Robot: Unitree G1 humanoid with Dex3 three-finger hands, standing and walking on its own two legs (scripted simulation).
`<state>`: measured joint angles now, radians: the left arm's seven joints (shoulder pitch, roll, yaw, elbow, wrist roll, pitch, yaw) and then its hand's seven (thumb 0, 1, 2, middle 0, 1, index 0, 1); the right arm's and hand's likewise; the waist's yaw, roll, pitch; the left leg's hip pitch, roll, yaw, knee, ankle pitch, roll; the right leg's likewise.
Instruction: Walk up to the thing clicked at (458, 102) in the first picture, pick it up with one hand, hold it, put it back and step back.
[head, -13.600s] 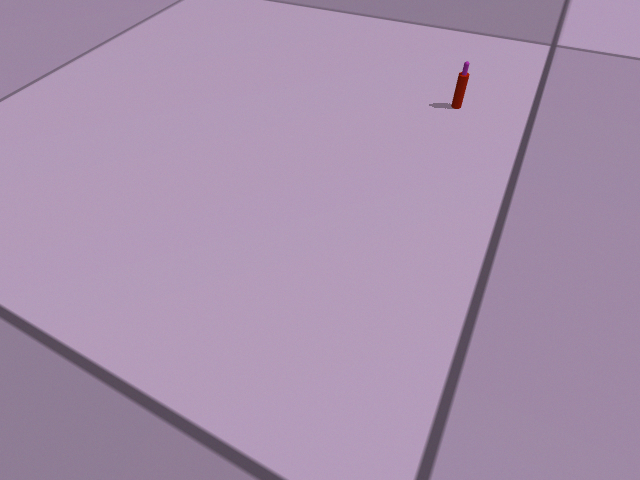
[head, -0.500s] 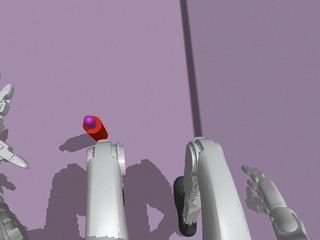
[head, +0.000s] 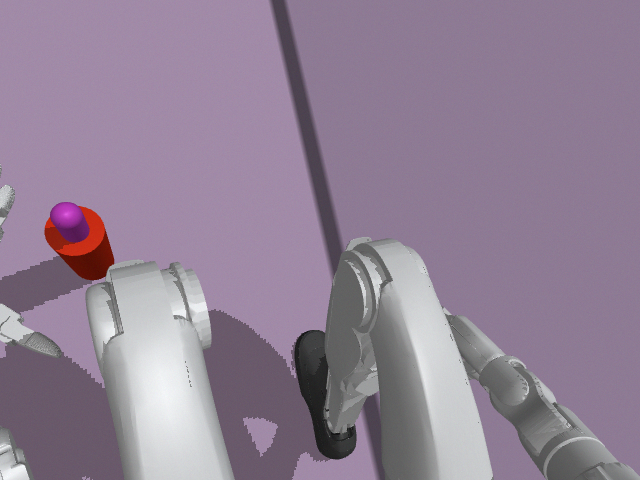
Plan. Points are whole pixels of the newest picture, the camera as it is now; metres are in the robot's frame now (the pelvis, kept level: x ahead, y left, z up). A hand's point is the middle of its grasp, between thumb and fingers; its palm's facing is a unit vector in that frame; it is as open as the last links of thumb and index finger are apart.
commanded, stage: close in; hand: left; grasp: from the side
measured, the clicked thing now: (82, 243) +0.37 +0.24 -0.16
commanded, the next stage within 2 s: close in 0.54 s
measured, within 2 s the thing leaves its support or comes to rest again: leaves its support in 1.70 s
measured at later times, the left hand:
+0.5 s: hand (79, 261) +0.35 +0.24 -0.16, palm faces +0.02 -1.00 +0.02, open 17.0 cm
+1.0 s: hand (90, 250) +0.36 +0.23 -0.17, palm faces +0.03 -1.00 -0.04, open 11.0 cm
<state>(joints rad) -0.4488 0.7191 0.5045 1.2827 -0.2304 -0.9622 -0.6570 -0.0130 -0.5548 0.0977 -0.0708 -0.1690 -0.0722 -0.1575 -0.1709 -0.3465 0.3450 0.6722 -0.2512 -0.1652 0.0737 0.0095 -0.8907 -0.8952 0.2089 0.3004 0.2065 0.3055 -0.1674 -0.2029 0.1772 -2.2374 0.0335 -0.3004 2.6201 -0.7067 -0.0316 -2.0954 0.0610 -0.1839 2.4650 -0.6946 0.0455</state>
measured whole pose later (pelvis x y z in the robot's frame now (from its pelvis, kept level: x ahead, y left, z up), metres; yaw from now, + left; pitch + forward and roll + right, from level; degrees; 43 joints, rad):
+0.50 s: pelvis -0.02 +0.01 -0.01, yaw -2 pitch +11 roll -16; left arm -0.44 0.65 0.35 1.31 -0.16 -1.11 -0.26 -0.01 -0.47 0.06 -0.07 -0.13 -0.09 -0.10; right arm -0.15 -0.37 0.41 0.63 -0.31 -0.11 0.15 0.01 -0.88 -0.89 0.21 0.30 0.21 0.30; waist -0.19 -0.23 0.21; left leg -2.22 0.02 -0.36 2.65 -0.67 -0.02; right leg -2.04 0.08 -0.23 2.45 -0.64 0.06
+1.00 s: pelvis -0.01 +0.01 -0.01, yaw -3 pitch +11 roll -17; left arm -0.45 0.68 0.27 1.29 -0.08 -1.14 -0.08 0.00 0.15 0.47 -0.42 -0.43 -0.41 -0.43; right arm -0.19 -0.35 0.43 0.61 -0.35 -0.07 0.17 0.01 -0.87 -0.89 0.21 0.30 0.21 0.30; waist -0.19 -0.24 0.24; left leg -2.22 0.01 -0.39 2.67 -0.69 -0.03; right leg -2.04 0.08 -0.25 2.45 -0.66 0.06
